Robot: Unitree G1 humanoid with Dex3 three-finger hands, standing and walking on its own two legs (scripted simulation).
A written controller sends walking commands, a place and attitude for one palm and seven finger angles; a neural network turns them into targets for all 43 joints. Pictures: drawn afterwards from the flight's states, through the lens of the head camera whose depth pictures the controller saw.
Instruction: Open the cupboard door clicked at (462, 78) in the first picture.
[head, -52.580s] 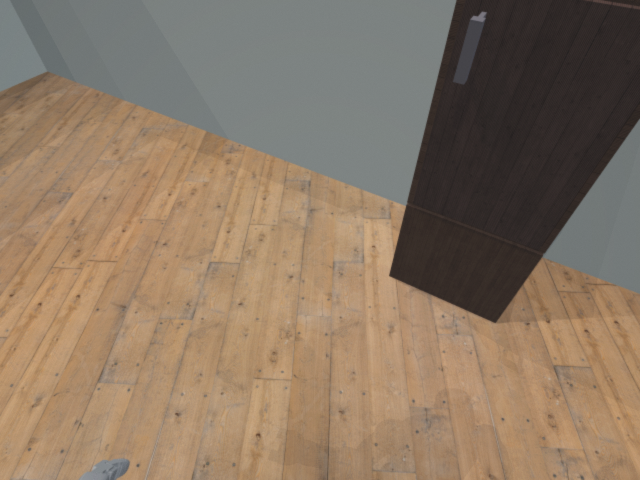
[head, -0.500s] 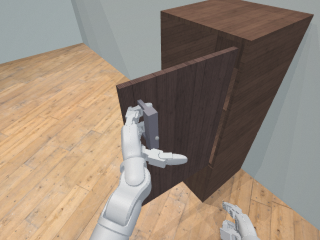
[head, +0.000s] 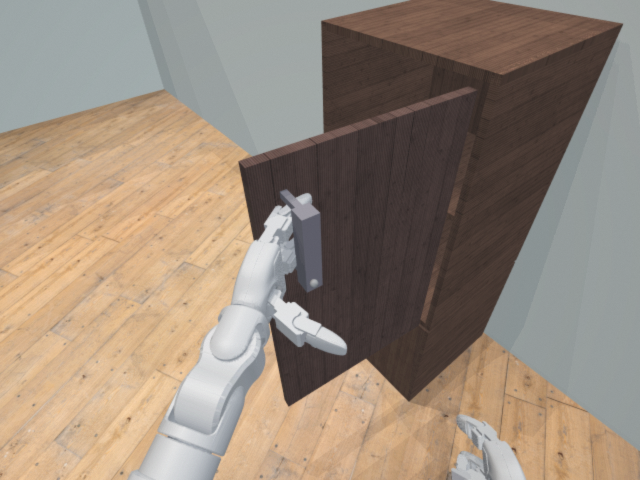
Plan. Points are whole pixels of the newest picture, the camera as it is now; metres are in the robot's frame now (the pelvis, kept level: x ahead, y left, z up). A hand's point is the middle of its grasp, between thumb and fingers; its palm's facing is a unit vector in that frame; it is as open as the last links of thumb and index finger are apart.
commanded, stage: slide the hand sideways off the handle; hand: left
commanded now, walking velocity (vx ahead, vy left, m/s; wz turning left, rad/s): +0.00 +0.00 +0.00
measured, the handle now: (299, 240) +0.37 +0.06 +0.15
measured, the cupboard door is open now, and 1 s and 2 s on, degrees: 84 85 85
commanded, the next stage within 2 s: draw the hand back to the body in 0.92 s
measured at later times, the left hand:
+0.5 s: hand (283, 313) +0.26 +0.06 +0.14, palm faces -0.11 -0.99 -0.04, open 16.4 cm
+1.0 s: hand (234, 337) +0.23 +0.11 +0.13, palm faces -0.08 -0.99 -0.06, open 16.3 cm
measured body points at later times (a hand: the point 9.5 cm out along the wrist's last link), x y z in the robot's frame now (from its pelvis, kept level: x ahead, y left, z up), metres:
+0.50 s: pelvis +0.03 -0.02 +0.00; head +0.01 -0.05 +0.45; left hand +0.26 +0.12 +0.14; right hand +0.24 -0.23 -0.07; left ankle +0.04 +0.10 -0.73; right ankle +0.02 -0.12 -0.73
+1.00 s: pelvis +0.04 -0.03 +0.00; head +0.02 -0.06 +0.45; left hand +0.23 +0.17 +0.14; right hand +0.23 -0.25 -0.07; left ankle +0.04 +0.10 -0.73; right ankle +0.02 -0.12 -0.73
